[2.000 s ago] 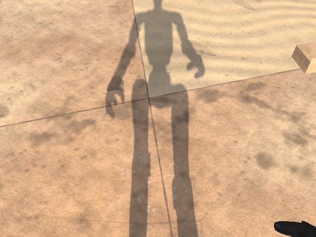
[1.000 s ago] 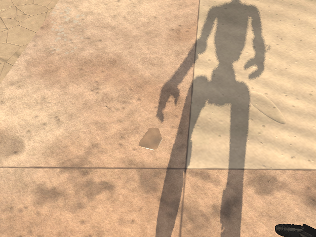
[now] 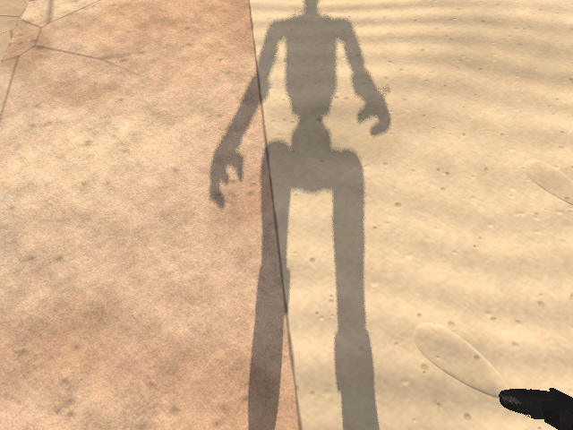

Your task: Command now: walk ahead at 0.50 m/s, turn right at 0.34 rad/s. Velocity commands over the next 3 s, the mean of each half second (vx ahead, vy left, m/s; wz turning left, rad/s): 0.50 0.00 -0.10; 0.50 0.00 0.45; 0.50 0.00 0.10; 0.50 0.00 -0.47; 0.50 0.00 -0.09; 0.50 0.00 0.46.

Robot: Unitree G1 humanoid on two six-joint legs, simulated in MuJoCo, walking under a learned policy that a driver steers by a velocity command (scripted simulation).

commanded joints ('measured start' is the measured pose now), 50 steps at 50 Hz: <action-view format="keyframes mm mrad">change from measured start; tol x32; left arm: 1 -21 57 3 -68 20 -13 -4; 21 -399 43 -14 -186 3 -66 -49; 27 84 216 55 -80 34 -54 -24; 50 -101 209 64 53 -13 -17 6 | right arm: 1 234 -190 -70 -22 -21 -26 -12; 50 170 -136 -81 -38 22 92 34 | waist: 1 -160 -57 -204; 2 -119 266 -318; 21 -154 58 51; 27 34 -329 -386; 50 -160 -101 -53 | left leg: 1 475 168 -137 -4 -45 123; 3 792 398 -736 -156 -490 306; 22 399 236 -141 -217 38 188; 25 254 133 -70 149 124 113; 28 -312 32 -68 805 -524 31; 41 -186 123 21 330 57 18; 50 149 -42 191 129 -164 157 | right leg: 1 -158 -150 75 306 372 -58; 4 -705 -85 -21 816 -69 26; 21 -437 -149 -187 62 392 50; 26 458 -464 190 8 316 -148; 28 356 -513 378 -156 20 -190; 34 -81 -383 -80 -328 345 -138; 45 101 -401 -361 -319 505 -94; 50 139 -374 -450 111 1085 -26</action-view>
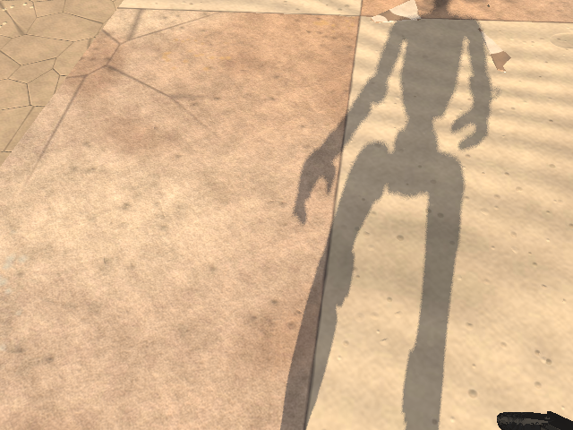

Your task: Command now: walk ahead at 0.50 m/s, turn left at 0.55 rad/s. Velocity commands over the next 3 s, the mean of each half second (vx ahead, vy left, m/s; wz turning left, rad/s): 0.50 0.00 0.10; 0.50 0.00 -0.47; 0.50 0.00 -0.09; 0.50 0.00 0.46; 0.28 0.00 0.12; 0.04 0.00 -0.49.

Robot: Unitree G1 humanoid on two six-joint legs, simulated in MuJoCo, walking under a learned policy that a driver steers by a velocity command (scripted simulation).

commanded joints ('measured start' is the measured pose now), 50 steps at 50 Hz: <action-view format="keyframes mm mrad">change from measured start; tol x32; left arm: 1 -47 184 35 -70 -1 3 16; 23 -340 48 -29 -202 -2 -36 -64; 29 109 243 53 -144 7 -17 -47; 50 42 139 20 -153 4 13 10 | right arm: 1 329 -221 -102 13 5 3 -20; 50 -59 -129 -22 -46 -17 -113 -33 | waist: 1 -232 -47 -183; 50 -23 -139 -42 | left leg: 1 526 -92 5 -64 -9 95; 3 972 300 -910 -299 -249 364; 11 375 144 -276 -426 272 200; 22 595 180 -51 -463 205 102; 28 603 142 63 67 847 1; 30 -77 -140 -38 695 -439 -99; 31 -188 -90 -179 763 -437 -77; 50 112 -35 -111 -141 113 -94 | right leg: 1 -229 -180 33 514 946 -93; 3 -841 84 313 1071 -187 -16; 17 -736 -79 296 390 576 -29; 25 -784 -1 257 235 381 -116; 28 -369 103 196 201 345 -191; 31 296 -267 1048 5 80 -425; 39 -326 -100 587 -113 535 -353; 50 -205 -117 651 55 419 -236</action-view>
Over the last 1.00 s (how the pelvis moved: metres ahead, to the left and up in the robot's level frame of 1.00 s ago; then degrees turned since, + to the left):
0.52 0.01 -0.01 15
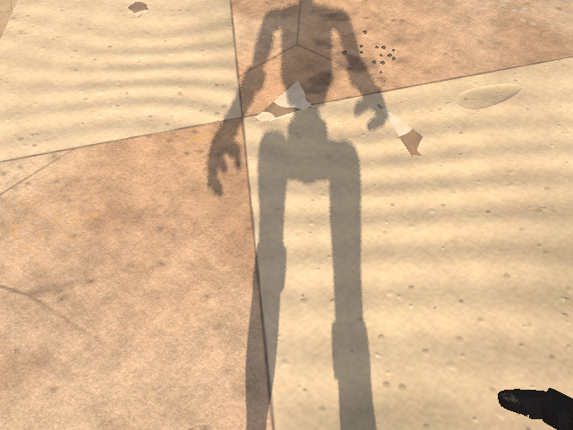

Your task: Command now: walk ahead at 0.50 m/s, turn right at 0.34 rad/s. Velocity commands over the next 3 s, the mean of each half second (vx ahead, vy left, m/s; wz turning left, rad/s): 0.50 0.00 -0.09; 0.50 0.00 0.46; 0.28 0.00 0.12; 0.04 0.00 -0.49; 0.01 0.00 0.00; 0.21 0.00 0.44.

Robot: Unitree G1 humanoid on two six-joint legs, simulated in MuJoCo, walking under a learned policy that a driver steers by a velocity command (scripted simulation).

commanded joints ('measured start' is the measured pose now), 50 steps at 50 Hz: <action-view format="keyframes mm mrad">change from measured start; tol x32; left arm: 1 6 133 35 -39 7 -3 3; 23 -381 47 -9 -175 7 -67 -46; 29 82 228 60 -76 34 -57 -26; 50 -73 203 67 61 -7 -30 -3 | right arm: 1 35 -129 -48 -51 -2 -28 0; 29 460 -36 -9 77 24 24 -29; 50 9 -84 -48 -99 18 84 36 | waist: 1 -69 -153 -41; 4 -120 321 -349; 23 -153 52 31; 29 16 -352 -404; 50 -49 -99 42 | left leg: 1 191 -15 40 -54 -57 62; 5 848 359 -699 -194 -550 311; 24 464 202 -155 -245 -15 215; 27 344 108 -97 85 77 144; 30 -231 7 -61 750 -580 59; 43 -112 109 37 299 -2 40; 50 -35 29 152 146 -190 128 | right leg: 1 -17 -252 174 31 439 -101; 6 -694 -95 -9 873 -113 34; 24 -392 -141 -145 85 335 69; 27 52 -198 -117 56 316 -11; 29 492 -555 491 -52 68 -193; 35 -60 -381 -7 -248 219 -113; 50 168 -414 -377 -115 772 -49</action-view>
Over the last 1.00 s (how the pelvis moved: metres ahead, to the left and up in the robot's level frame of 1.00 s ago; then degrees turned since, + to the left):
0.58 -0.02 0.01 -16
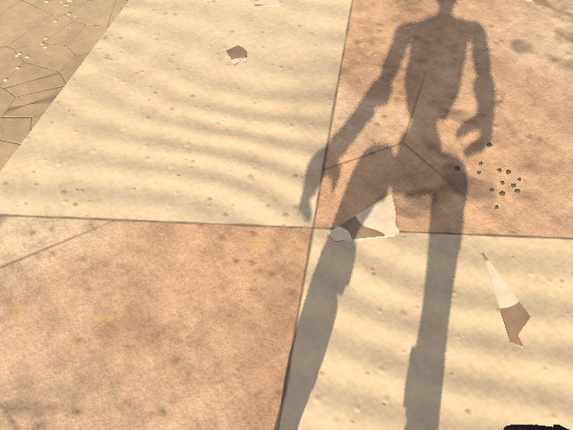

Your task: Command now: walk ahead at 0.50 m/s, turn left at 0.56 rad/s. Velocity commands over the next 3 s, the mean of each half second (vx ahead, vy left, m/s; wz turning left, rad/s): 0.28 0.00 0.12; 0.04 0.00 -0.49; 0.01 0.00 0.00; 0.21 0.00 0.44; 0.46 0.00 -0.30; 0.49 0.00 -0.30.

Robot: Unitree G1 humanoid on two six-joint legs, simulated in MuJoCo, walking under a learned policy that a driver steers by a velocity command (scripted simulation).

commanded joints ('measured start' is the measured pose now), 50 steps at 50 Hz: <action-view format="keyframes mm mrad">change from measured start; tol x32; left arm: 1 -47 217 52 -55 -17 11 10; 50 -165 122 31 -302 5 100 31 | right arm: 1 31 -118 -44 -79 -3 -5 5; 3 356 -242 -110 4 6 7 -20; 50 99 -248 -77 49 -79 -4 -70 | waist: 1 -96 -111 -28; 4 -128 270 -262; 47 -104 -199 -147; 50 -63 276 -94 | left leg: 1 136 -84 86 -21 -128 61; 3 657 -85 -31 -101 -57 145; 5 999 260 -857 -349 -253 377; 12 407 122 -181 -375 625 225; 27 568 113 22 -64 575 77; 29 104 -181 83 482 -396 -88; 31 -12 -143 -138 660 -563 -82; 47 360 -130 -79 -211 -149 -84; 50 430 309 -571 -410 25 196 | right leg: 1 -6 -275 50 167 930 -141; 3 -294 -198 13 661 748 -65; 4 -753 6 79 1020 -174 3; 5 -848 39 323 1142 -268 -4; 18 -546 -78 280 480 391 6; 26 -596 -20 221 329 165 -64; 29 -25 -329 751 197 1082 -384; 34 -246 -200 612 92 500 -286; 46 -356 -113 713 108 222 -220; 50 -700 148 407 635 -272 -45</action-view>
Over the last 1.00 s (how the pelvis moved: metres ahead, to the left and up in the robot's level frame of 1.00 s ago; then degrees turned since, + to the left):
0.52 0.01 -0.01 16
